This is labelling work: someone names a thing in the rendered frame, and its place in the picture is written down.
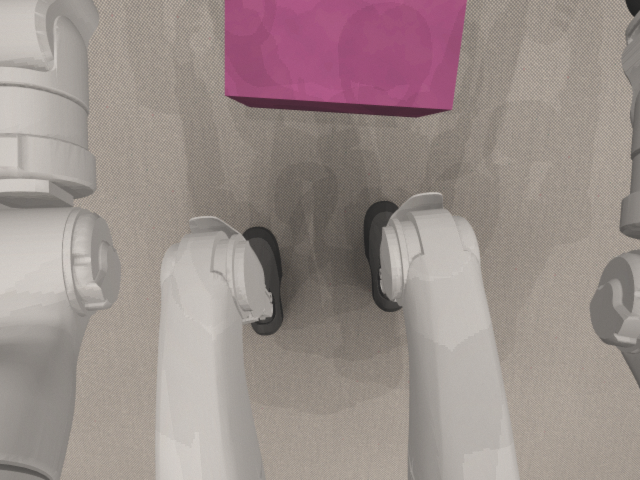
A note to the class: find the robot right forearm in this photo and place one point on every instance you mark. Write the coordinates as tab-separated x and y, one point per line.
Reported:
630	205

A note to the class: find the left robot shin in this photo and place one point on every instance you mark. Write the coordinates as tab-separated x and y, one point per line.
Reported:
209	224

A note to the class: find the robot left foot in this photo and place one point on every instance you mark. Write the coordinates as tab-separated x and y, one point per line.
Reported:
265	246

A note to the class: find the carton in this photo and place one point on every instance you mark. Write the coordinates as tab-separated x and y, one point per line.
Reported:
374	57

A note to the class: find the robot left forearm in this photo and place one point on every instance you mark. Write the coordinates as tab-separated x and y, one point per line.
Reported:
44	103

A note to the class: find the right robot upper arm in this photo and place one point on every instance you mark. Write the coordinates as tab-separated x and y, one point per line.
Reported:
615	308

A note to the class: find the left robot upper arm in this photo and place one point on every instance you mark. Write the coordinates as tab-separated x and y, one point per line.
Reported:
58	267

